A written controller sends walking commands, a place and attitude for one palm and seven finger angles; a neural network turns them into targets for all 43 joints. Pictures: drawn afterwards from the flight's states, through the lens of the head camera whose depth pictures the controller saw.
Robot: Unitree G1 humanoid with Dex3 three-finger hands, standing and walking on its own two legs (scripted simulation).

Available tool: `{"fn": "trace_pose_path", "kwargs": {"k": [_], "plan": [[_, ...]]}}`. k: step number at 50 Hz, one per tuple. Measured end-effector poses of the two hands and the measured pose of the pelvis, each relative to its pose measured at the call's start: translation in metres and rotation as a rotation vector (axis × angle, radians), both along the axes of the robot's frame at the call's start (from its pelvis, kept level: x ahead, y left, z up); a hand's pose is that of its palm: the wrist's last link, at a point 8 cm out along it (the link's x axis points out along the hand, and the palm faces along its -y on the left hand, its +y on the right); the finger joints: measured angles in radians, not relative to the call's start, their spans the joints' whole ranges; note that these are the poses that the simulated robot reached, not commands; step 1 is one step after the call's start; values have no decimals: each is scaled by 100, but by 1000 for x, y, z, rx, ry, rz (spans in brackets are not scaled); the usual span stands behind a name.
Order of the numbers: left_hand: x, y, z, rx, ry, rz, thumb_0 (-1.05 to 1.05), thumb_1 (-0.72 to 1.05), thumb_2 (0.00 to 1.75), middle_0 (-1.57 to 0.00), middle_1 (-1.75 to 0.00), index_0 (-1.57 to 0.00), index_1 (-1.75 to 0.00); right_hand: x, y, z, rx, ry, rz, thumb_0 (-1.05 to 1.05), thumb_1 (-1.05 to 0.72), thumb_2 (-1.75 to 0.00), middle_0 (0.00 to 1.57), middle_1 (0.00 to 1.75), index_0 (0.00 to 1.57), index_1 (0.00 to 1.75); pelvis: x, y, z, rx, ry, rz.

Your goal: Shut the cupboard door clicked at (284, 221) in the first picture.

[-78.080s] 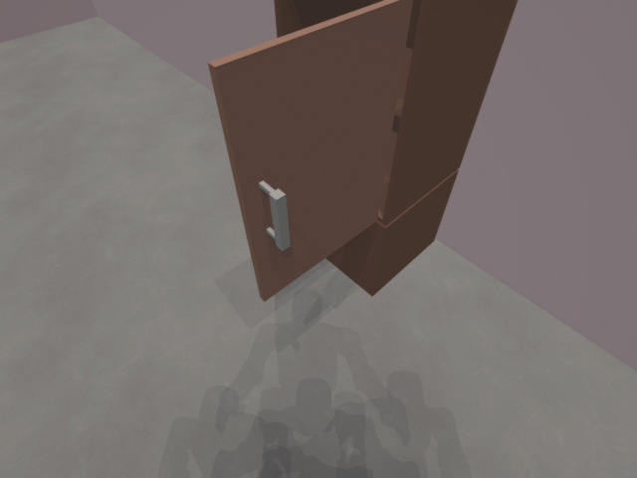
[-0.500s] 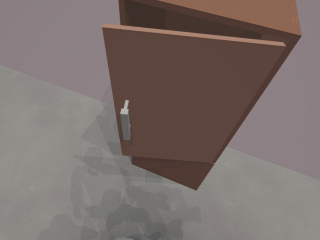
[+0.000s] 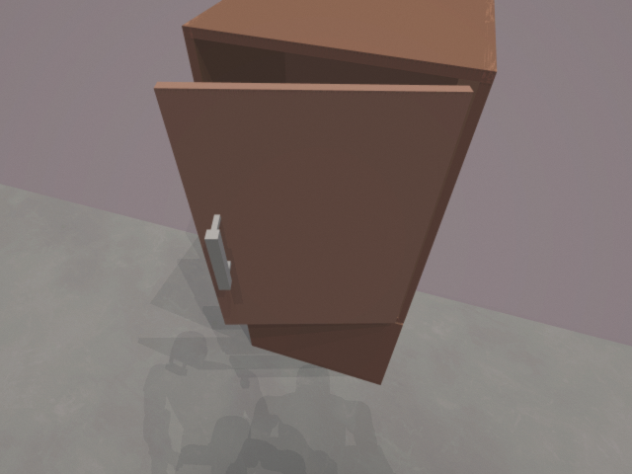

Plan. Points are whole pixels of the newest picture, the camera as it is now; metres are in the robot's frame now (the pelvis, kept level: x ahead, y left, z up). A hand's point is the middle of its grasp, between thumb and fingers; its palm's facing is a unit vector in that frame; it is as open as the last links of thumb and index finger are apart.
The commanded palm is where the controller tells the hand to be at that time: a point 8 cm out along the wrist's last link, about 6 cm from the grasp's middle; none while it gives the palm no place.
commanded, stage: come to a stop and stand still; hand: left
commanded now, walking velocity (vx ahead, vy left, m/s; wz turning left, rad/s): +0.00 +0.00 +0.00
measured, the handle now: (221, 253) +0.48 +0.19 -0.05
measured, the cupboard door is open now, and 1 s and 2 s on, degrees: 18 18 18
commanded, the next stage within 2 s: look again from close up in 0.36 s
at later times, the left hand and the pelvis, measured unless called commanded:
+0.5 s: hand out of the picture -0.01 +0.14 -0.18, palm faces +0.03 -0.99 -0.15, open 7.3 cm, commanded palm none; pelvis +0.01 -0.01 +0.00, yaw +0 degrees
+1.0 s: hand out of the picture +0.04 +0.21 -0.18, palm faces -0.01 -0.97 -0.24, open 7.3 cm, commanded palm none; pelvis +0.02 +0.01 -0.01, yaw -1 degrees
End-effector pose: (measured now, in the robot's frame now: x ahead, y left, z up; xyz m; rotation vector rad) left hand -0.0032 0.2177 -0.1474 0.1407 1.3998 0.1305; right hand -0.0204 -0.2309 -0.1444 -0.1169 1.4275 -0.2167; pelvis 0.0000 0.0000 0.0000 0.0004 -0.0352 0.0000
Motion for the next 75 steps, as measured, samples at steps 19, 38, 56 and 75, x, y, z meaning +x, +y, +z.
{"fn": "trace_pose_path", "kwargs": {"k": [19,38,56,75], "plan": [[-8,-30,-7,-44,50,37,1,91,90,-20,-30,-20,-30,-16,12,1,30,80,-11,0,-91,-90,20,30,19,30,9,-13,0,-3,2,5],[29,22,-3,57,-76,-10,1,91,90,-20,-30,-20,-30,72,13,-8,5,-166,75,1,-93,-90,20,30,19,30,19,11,-11,-2,7,-2],[66,44,19,79,-262,53,2,91,90,-20,-30,-21,-30,81,4,6,-57,-243,90,1,-91,-90,20,30,20,30,14,12,-11,-4,16,-11],[115,27,61,-68,-1329,-47,2,91,90,-43,-55,-44,-55,201,-19,-11,-107,-944,279,1,-90,-90,20,30,20,30,-43,-17,-122,-27,255,35]]}}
